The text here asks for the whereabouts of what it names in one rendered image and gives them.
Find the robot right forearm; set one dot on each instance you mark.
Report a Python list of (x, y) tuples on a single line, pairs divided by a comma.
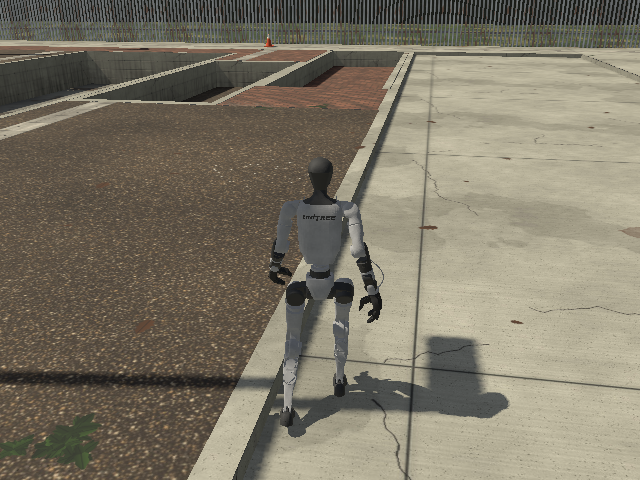
[(367, 274)]

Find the robot left forearm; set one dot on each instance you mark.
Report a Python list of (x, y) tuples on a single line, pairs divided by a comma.
[(276, 259)]

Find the robot head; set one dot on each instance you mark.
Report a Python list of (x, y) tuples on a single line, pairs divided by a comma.
[(320, 172)]

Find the left robot upper arm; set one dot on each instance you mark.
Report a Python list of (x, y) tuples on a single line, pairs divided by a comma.
[(288, 211)]

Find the left robot hand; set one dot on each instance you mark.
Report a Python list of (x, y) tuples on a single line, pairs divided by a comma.
[(275, 279)]

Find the robot torso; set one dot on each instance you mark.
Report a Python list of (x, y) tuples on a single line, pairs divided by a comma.
[(319, 236)]

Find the right robot upper arm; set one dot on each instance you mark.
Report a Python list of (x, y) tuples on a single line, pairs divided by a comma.
[(351, 211)]

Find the right robot hand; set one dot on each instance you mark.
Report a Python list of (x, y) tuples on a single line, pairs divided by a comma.
[(377, 306)]

